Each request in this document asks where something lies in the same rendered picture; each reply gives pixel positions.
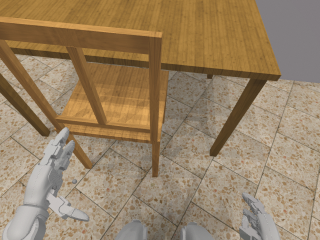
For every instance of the robot right thigh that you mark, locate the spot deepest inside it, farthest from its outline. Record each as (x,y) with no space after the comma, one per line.
(195,232)

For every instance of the right robot hand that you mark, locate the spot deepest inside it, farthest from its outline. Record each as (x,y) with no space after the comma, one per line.
(262,227)

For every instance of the left robot hand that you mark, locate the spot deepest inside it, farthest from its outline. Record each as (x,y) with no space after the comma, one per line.
(48,173)

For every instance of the left robot forearm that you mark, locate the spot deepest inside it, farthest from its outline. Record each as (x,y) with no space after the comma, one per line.
(27,224)

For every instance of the robot thigh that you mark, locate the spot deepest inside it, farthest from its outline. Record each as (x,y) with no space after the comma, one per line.
(133,231)
(195,232)

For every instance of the table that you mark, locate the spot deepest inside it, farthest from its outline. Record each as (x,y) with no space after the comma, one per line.
(213,37)

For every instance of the robot left thigh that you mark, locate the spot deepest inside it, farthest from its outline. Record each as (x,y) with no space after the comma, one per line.
(133,231)

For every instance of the chair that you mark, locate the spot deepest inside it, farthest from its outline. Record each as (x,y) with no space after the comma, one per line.
(109,101)

